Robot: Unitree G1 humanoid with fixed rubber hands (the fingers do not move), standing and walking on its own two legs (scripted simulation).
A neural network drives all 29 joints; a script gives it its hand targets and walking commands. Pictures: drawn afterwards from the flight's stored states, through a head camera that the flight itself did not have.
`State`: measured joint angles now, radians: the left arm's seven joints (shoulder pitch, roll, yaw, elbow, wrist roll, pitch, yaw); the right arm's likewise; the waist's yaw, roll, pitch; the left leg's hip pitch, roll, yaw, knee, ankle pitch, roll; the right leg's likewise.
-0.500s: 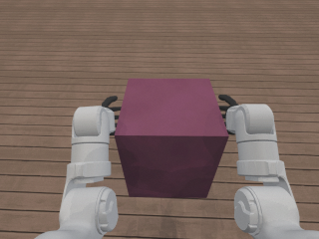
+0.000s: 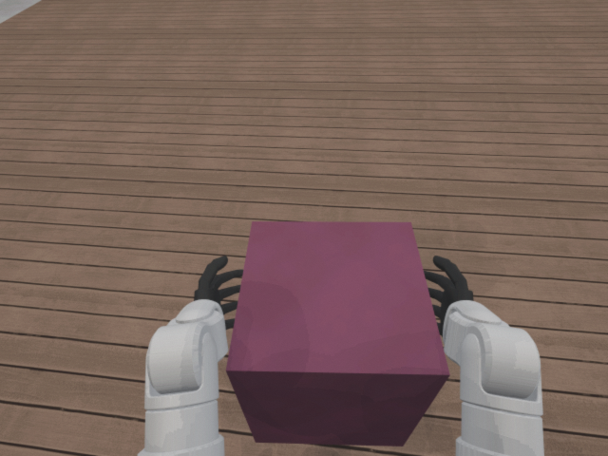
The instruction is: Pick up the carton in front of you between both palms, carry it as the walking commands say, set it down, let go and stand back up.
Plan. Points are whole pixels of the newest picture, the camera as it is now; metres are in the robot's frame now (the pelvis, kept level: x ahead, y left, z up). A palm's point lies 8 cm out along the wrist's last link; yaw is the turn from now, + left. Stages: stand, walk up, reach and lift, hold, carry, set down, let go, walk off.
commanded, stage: carry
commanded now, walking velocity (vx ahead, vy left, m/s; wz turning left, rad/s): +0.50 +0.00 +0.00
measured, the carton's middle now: (329, 337) +0.29 -0.01 +0.00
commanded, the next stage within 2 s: none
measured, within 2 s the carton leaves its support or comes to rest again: neither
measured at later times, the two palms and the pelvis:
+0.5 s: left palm (213, 193) +0.51 +0.18 +0.07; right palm (397, 189) +0.49 -0.12 +0.08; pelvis +0.24 +0.04 +0.00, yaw -3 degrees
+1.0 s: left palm (235, 171) +0.58 +0.15 +0.06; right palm (404, 169) +0.56 -0.15 +0.06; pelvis +0.31 +0.01 -0.01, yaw -3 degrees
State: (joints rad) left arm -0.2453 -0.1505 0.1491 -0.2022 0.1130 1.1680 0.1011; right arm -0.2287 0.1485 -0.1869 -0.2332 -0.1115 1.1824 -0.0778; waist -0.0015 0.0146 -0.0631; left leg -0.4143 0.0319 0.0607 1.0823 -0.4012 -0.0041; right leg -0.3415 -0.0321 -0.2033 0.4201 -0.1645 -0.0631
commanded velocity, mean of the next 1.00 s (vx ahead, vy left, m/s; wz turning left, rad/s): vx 0.04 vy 0.00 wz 0.00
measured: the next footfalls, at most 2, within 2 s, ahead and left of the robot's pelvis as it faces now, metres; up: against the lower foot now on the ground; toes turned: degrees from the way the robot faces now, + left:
left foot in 0.30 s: +0.37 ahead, +0.10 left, +0.00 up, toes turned -12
right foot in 0.54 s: +0.29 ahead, -0.10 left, +0.00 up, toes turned -5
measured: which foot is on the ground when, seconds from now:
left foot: up 0.00-0.28, down 0.30-1.00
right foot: down 0.00-0.34, up 0.36-0.52, down 0.54-1.00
